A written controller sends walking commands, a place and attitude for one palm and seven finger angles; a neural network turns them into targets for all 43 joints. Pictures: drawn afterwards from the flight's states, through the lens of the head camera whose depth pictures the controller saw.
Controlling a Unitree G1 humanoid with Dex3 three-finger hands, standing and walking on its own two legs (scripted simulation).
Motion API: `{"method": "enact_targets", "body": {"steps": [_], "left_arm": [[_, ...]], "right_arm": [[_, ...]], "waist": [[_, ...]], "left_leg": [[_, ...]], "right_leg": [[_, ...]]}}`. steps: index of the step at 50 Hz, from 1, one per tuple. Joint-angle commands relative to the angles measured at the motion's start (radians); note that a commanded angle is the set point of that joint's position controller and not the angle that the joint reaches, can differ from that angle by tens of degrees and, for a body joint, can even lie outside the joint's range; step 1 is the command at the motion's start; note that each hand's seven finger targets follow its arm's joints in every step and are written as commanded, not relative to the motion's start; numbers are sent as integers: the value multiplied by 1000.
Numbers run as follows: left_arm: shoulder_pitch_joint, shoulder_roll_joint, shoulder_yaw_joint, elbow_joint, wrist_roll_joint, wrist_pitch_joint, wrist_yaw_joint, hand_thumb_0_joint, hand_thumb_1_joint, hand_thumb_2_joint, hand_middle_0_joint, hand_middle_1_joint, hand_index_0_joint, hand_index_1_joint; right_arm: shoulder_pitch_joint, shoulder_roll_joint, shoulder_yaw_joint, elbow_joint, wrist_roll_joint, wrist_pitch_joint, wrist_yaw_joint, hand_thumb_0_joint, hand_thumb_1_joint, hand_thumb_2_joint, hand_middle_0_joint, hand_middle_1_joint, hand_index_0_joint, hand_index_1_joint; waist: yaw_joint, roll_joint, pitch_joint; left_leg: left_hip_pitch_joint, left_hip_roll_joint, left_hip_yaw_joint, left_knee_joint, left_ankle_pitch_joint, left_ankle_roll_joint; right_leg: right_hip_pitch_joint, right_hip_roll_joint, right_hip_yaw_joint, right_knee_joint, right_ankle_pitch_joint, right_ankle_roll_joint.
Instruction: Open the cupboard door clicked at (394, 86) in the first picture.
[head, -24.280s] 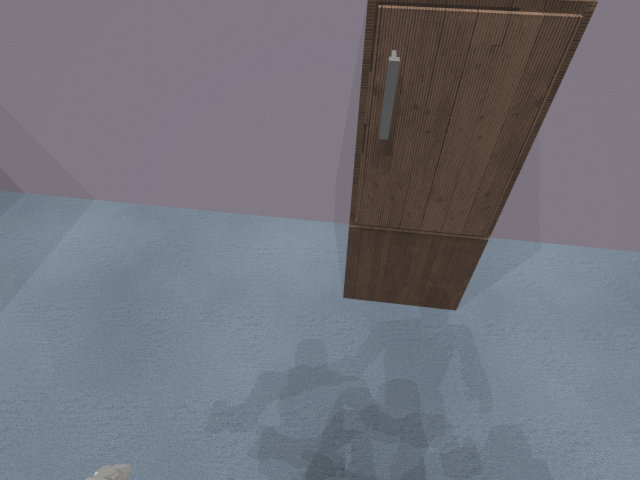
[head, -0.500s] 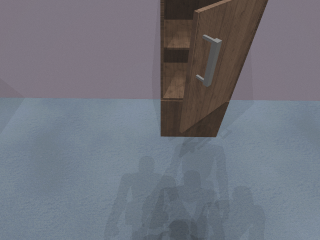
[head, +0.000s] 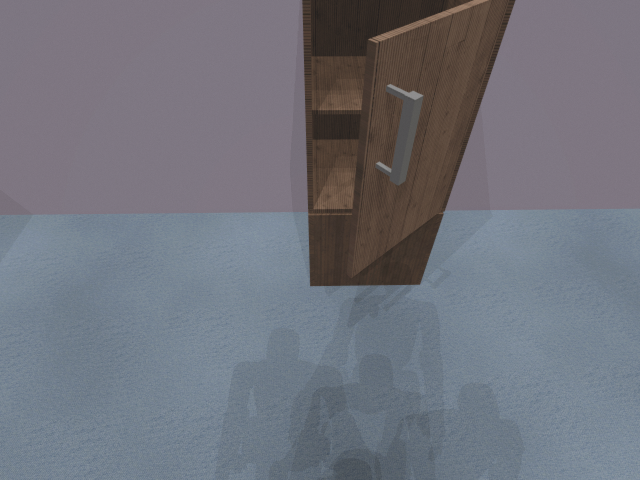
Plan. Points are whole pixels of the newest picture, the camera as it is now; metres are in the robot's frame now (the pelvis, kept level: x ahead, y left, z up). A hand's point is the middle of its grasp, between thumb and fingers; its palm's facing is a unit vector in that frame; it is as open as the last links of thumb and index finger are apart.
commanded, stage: let the arm hang, fingers relaxed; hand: left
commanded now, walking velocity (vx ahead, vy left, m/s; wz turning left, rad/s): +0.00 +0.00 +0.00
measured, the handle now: (395, 136) +0.67 -0.11 +0.08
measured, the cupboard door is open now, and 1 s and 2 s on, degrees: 40 40 40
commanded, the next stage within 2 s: look to check the result in 0.06 s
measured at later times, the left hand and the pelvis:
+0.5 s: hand out of the picture +0.00 +0.16 -0.17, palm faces +0.06 -0.98 -0.20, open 7.4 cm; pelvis +0.02 -0.01 +0.00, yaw +1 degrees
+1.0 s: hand out of the picture +0.03 +0.16 -0.18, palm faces +0.02 -0.98 -0.21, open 7.4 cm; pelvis +0.03 -0.02 +0.00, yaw -3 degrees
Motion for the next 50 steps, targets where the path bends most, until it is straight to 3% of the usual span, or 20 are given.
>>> {"method": "enact_targets", "body": {"steps": [1,5,7,22,26,38,40,43,47,50], "left_arm": [[106,121,27,-12,-2,-11,8,0,900,900,-200,-300,-200,-300],[101,116,28,-11,-3,-13,7,0,900,900,-200,-300,-200,-300],[99,116,27,-10,-3,-13,7,0,900,900,-200,-300,-200,-300],[91,135,27,-10,-2,-17,7,0,900,900,-200,-300,-200,-300],[92,145,29,-11,-3,-21,7,0,900,900,-200,-300,-200,-300],[57,170,31,-17,-3,-23,5,0,900,900,-200,-300,-200,-300],[65,143,30,-17,-2,-16,6,0,900,900,-200,-300,-200,-300],[53,170,49,-37,2,2,6,0,900,900,-200,-300,-200,-300],[30,209,77,-79,9,20,-2,0,900,900,-200,-300,-200,-300],[6,226,90,-102,9,23,-6,0,900,900,-200,-300,-200,-300]], "right_arm": [[58,-74,-15,-21,5,-8,-9,0,-900,-900,200,300,200,300],[54,-80,-14,-20,5,-12,-12,0,-900,-900,200,300,200,300],[51,-85,-15,-22,6,-11,-12,0,-900,-900,200,300,200,300],[16,-111,-16,-19,9,-14,-13,0,-900,-900,200,300,200,300],[4,-125,-17,-22,10,-16,-14,0,-900,-900,200,300,200,300],[-39,-152,-17,-26,9,-21,-16,0,-900,-900,200,300,200,300],[-26,-127,-15,-23,8,-15,-19,0,-900,-900,200,300,200,300],[-18,-139,-30,-35,8,-2,-26,0,-900,-900,200,300,200,300],[-45,-149,-49,-81,7,11,-29,0,-900,-900,200,300,200,300],[-58,-142,-55,-111,8,9,-28,0,-900,-900,200,300,200,300]], "waist": [[12,11,80],[10,26,53],[10,-10,58],[9,-32,54],[11,-16,26],[12,-13,33],[10,-15,26],[9,-42,31],[11,-98,40],[11,-109,34]], "left_leg": [[5,81,-108,-90,-10,1],[22,87,-115,-88,29,3],[25,88,-113,-82,41,3],[54,95,-110,-71,115,7],[74,97,-109,-62,144,8],[80,102,-109,-69,173,5],[96,112,-88,-51,169,-1],[62,120,-48,4,144,-11],[-3,112,21,100,41,-30],[-12,103,42,140,-6,-43]], "right_leg": [[-93,-79,86,-142,-25,-45],[-66,-79,86,-133,21,-42],[-65,-79,81,-136,26,-41],[-41,-87,80,-154,82,-40],[-21,-89,79,-156,116,-39],[2,-94,82,-165,182,-40],[-11,-93,101,-160,214,-39],[-11,-103,129,-125,286,-50],[-35,-140,205,-111,312,-90],[-57,-154,252,-85,375,-118]]}}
